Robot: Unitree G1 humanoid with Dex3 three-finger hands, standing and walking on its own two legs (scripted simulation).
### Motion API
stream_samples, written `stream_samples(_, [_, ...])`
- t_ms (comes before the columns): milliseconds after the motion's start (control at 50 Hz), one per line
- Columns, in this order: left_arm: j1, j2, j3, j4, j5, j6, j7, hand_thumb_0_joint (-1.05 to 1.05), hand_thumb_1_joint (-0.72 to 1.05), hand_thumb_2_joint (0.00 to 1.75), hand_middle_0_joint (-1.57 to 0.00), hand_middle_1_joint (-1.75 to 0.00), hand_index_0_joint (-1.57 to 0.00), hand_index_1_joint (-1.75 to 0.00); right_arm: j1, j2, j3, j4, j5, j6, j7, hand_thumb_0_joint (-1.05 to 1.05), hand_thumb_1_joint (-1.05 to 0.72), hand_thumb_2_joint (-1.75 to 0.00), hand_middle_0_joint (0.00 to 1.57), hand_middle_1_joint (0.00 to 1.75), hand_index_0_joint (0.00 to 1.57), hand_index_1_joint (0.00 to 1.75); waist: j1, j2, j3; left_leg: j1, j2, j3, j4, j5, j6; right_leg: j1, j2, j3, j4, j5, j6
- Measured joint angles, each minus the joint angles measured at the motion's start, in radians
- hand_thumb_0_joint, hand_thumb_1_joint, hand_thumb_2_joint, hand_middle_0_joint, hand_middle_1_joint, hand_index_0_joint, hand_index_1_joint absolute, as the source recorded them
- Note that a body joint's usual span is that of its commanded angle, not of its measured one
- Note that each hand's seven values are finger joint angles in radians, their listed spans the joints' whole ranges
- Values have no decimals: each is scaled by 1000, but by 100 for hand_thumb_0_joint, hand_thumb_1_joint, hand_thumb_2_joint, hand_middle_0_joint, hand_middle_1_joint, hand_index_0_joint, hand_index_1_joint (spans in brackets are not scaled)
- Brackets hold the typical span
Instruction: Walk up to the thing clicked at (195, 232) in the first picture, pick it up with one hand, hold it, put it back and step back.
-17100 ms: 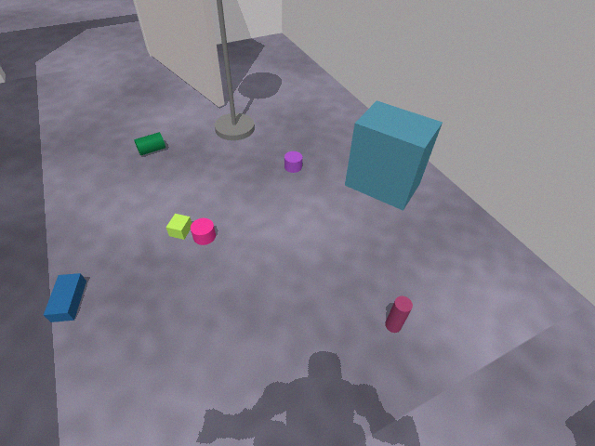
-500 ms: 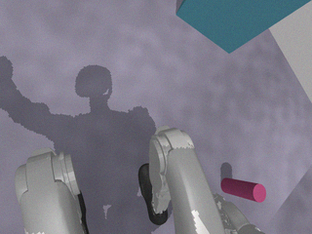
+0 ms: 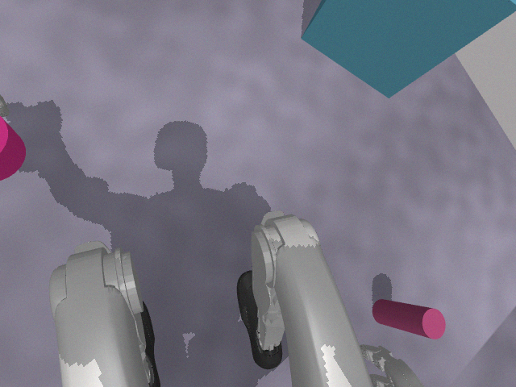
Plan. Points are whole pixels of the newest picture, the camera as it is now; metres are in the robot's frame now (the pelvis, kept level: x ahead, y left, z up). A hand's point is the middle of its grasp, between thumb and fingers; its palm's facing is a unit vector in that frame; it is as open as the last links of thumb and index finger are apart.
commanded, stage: lift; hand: left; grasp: from above
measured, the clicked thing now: out of the picture +0.48 +0.34 -0.18
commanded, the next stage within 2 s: hold in 1.48 s
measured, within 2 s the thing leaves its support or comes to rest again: neither
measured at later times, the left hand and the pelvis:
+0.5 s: hand out of the picture +0.39 +0.33 +0.01, palm faces -0.45 -0.13 -0.88, open 11.3 cm; pelvis +0.00 +0.00 +0.11, yaw +4 degrees
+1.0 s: hand out of the picture +0.33 +0.30 +0.21, palm faces -0.46 -0.14 -0.88, open 11.3 cm; pelvis +0.03 +0.01 +0.30, yaw +8 degrees
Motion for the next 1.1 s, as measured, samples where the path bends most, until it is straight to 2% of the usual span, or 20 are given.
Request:
stream_samples(140, [87, -51, -17, -107, -42, 11, -53, -1, -20, 66, -46, -71, -57, -70, 16, 17, -35, 10, 29, 16, -12, 0, -90, -90, 20, 30, 20, 30, 33, 17, -45, 50, 0, 24, -68, 6, 2, 41, -7, 17, -55, 2, -2])
stream_samples(320, [198, -111, -55, -239, -93, 25, -81, -1, -20, 66, -47, -70, -58, -70, 1, 27, -81, 8, 67, 21, -41, 0, -90, -90, 20, 30, 20, 30, 80, 31, -110, 160, 3, 55, -187, 10, 8, 140, -13, 37, -162, 6, -1])
stream_samples(520, [332, -172, -100, -398, -152, 76, -111, -1, -20, 66, -46, -71, -58, -70, -29, 30, -106, -2, 98, 21, -84, 0, -89, -90, 20, 30, 20, 30, 121, 38, -138, 376, 6, 75, -372, 18, 7, 345, -17, 46, -343, 21, -3])
stream_samples(640, [406, -217, -135, -467, -175, 99, -118, 0, -19, 66, -45, -71, -57, -70, -37, 37, -111, 12, 111, 19, -110, 0, -89, -90, 20, 30, 20, 30, 140, 42, -136, 552, 8, 87, -518, 39, 6, 516, -19, 50, -489, 46, -4])
stream_samples(820, [514, -296, -184, -488, -179, 127, -88, 0, -19, 66, -45, -71, -56, -71, -11, 53, -111, 52, 130, 5, -145, 0, -89, -90, 20, 30, 20, 30, 155, 49, -133, 863, 14, 111, -775, 86, 4, 816, -16, 61, -746, 104, -7])
stream_samples(1100, [549, -385, -252, -339, -159, 146, -7, 0, -19, 66, -45, -71, -57, -71, 56, 53, -127, 115, 136, -54, -172, 1, -89, -90, 20, 30, 20, 30, 168, 46, -113, 1262, 14, 145, -1129, 168, -1, 1199, -17, 82, -1094, 192, -12])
